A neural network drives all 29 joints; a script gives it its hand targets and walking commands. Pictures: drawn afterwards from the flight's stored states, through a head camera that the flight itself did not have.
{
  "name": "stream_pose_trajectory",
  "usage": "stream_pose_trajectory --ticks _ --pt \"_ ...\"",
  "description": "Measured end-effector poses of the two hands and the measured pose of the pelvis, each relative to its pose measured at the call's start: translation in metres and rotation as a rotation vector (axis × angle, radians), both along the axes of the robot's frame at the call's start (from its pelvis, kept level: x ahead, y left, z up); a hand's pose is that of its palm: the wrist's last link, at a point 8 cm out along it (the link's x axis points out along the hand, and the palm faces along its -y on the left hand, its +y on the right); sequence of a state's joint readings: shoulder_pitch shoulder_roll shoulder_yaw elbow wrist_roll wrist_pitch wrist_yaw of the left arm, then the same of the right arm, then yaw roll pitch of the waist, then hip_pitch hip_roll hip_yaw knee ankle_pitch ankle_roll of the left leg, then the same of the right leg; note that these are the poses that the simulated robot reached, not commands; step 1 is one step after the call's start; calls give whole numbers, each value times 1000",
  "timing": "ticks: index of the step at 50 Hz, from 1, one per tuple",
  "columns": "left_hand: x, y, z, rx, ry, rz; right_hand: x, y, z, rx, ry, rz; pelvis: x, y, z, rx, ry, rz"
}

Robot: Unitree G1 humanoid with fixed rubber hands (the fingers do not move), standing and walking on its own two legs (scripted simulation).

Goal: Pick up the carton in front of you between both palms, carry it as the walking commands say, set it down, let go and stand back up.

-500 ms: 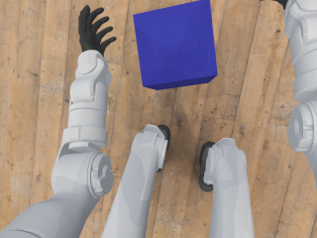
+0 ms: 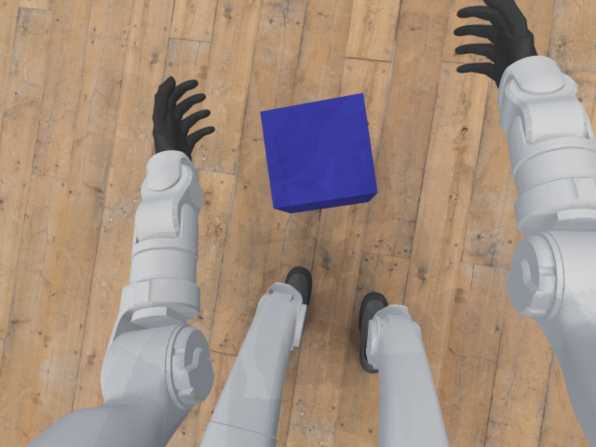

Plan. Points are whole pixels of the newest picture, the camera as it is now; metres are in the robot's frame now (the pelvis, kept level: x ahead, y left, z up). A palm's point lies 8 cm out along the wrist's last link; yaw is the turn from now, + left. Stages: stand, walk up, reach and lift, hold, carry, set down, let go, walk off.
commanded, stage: let go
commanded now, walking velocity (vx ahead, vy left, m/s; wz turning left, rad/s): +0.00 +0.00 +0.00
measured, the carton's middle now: (321, 162) +0.50 +0.09 -0.52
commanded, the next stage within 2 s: stand in 1.32 s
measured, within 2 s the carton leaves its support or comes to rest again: neither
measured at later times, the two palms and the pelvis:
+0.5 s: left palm (67, 260) +0.29 +0.26 +0.03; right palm (593, 224) +0.38 -0.18 +0.01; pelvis +0.07 +0.02 +0.10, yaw -1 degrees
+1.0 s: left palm (59, 308) +0.26 +0.23 +0.07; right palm out of the picture +0.25 -0.23 +0.07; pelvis +0.10 +0.00 +0.13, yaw +0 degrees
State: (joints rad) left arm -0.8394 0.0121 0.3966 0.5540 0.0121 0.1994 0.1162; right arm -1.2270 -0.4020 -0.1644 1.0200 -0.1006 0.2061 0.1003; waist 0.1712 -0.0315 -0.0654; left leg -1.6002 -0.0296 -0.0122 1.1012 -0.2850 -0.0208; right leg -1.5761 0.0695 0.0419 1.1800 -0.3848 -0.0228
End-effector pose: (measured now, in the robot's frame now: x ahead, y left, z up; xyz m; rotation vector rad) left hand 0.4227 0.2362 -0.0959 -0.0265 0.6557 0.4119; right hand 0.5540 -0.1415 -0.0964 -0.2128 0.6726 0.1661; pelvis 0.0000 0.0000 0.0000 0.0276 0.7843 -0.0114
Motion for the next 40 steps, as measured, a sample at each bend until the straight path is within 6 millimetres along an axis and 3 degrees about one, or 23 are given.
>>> stream_pose_trajectory --ticks 3,8,15,22,30,35,40 --pt "-10 -4 11 11 21 -61 -18 -7 9 -14 -1 -41 7 2 15 -7 -14 -4" --pt "-37 -7 32 26 78 -190 -67 -21 25 -39 11 -152 21 6 41 -17 -71 -13" --pt "-73 8 75 41 138 -325 -127 -30 60 -57 18 -239 38 15 73 -33 -212 -15" --pt "-114 22 114 38 159 -356 -162 -34 94 -57 23 -227 60 22 97 -33 -362 -4" --pt "-158 20 145 28 165 -329 -200 -44 118 -57 44 -212 83 23 116 -28 -512 9" --pt "-171 17 157 29 169 -329 -227 -54 132 -56 56 -216 92 19 124 -21 -603 15" --pt "-170 11 161 31 162 -345 -254 -67 146 -56 67 -227 97 12 130 -15 -680 17"
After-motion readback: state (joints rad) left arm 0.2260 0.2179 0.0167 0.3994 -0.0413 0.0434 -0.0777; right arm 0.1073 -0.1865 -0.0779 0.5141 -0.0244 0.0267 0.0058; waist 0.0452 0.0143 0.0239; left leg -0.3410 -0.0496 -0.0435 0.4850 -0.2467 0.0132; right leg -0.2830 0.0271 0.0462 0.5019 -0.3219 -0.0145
